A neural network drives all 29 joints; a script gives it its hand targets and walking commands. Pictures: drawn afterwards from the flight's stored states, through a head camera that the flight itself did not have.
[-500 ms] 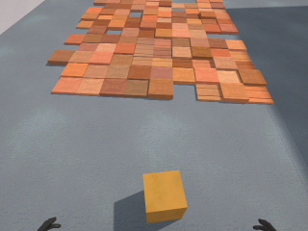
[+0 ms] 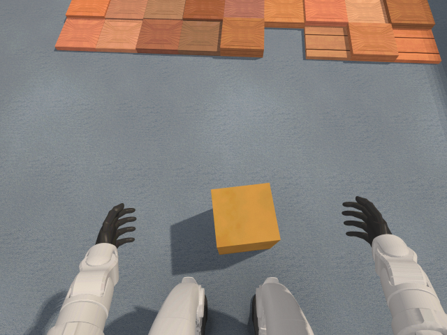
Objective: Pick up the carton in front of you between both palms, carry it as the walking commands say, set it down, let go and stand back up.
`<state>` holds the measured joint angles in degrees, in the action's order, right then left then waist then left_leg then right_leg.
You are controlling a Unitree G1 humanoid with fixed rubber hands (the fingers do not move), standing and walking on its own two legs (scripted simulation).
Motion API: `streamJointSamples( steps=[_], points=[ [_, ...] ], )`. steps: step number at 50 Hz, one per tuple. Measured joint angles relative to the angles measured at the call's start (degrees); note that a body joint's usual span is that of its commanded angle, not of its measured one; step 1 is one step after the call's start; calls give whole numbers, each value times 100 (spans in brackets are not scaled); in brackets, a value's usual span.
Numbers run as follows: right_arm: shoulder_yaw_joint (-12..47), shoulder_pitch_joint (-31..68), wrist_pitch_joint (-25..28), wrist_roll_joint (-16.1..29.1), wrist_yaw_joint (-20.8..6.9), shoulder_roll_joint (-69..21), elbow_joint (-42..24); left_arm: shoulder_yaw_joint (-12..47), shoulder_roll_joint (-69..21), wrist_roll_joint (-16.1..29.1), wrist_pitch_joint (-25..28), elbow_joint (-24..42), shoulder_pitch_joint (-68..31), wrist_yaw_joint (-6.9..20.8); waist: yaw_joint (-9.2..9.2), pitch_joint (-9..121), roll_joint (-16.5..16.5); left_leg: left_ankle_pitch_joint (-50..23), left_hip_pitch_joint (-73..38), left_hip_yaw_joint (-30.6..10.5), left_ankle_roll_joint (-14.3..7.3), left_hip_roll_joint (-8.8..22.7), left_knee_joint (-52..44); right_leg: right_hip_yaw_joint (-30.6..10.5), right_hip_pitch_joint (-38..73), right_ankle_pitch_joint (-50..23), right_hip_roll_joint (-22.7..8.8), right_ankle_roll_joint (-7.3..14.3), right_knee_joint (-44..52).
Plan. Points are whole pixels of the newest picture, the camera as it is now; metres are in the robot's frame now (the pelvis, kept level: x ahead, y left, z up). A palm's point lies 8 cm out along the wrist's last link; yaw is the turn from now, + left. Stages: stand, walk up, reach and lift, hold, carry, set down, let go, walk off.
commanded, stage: reach and lift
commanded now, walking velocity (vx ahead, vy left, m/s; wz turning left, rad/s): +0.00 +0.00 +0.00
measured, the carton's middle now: (242, 221) +0.41 -0.04 -0.59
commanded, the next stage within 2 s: none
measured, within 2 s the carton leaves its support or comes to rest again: neither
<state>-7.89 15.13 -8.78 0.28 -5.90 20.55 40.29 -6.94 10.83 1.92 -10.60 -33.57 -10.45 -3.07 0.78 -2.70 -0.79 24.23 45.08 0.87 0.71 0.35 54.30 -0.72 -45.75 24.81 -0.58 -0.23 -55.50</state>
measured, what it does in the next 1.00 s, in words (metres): lowers itself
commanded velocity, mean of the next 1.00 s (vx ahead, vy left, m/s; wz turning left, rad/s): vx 0.00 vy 0.00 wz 0.00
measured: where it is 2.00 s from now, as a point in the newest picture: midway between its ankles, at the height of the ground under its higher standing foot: (229, 334)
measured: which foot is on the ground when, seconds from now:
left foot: down 0.00-1.00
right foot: down 0.00-1.00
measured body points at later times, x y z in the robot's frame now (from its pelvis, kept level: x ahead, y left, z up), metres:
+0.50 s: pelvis -0.08 -0.03 -0.08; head +0.21 -0.05 +0.26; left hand +0.41 +0.15 -0.17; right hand +0.46 -0.24 -0.17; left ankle +0.02 +0.12 -0.68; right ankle +0.02 -0.12 -0.68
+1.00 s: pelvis -0.08 -0.01 -0.25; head +0.26 -0.03 +0.04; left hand +0.40 +0.16 -0.41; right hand +0.44 -0.23 -0.41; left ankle +0.02 +0.13 -0.68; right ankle +0.02 -0.12 -0.68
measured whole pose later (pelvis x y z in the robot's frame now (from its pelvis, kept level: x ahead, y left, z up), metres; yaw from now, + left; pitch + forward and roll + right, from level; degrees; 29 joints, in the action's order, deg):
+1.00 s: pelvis -0.08 -0.01 -0.25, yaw +4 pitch +48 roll +5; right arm -5.8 66.1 -2.4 8.4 -0.2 24.8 56.2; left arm -11.6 8.1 9.3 -3.3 -45.0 -58.4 -11.9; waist 0.2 -1.2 -1.2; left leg 29.2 122.3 1.1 2.2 -0.4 103.5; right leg -2.2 -124.2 30.2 -0.5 0.7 -106.4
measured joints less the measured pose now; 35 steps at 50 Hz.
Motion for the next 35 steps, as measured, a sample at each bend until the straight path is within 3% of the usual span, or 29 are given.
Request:
streamJointSamples(
  steps=[14, 22, 29, 35],
  points=[
    [-165, 3349, -46, 206, -23, 201, 1208, -533, -401, 209, -30, -627, -3001, -552, 105, 122, 54, -452, 2757, -46, 141, 47, 831, 20, -2840, -399, 60, 144, -969],
    [-283, 5226, -117, 72, 5, 364, 1957, -1091, -568, -47, -115, -1002, -4661, -683, 190, 52, 63, -653, 3866, -46, 209, 91, 1104, 14, -3998, -604, 111, 215, -1285],
    [-647, 5485, 95, -333, 76, 131, 2039, -1552, -751, -446, 177, -1067, -4819, -523, 176, 310, 36, -642, 4531, -43, 227, 112, 1196, 8, -4679, -602, 135, 236, -1384],
    [-762, 5175, 377, -415, 223, -117, 2037, -1653, -752, -522, 555, -1341, -4592, -431, 99, 733, 39, -292, 5425, -39, 221, 107, 1924, -6, -5565, -272, 134, 224, -2087]
  ],
)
